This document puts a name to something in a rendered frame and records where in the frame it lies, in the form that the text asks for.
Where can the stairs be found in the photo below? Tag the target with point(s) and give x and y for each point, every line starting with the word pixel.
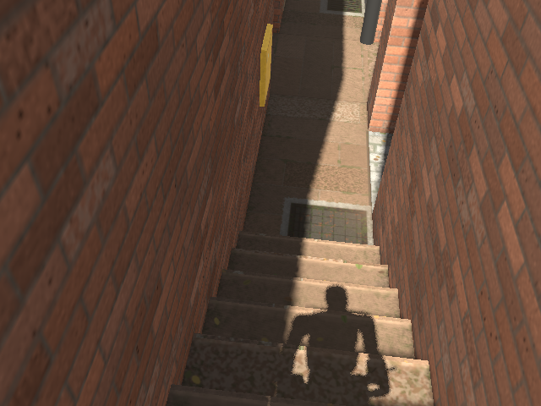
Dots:
pixel 301 374

